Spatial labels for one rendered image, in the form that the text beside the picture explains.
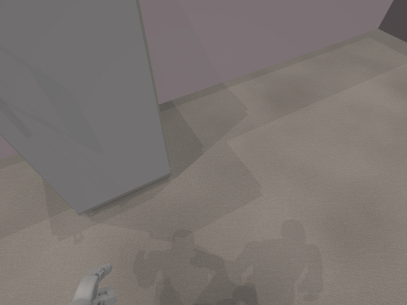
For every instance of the robot left hand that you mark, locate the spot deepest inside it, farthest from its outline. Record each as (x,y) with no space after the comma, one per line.
(88,287)

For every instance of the fridge door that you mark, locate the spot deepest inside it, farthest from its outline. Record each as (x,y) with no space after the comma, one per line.
(77,99)

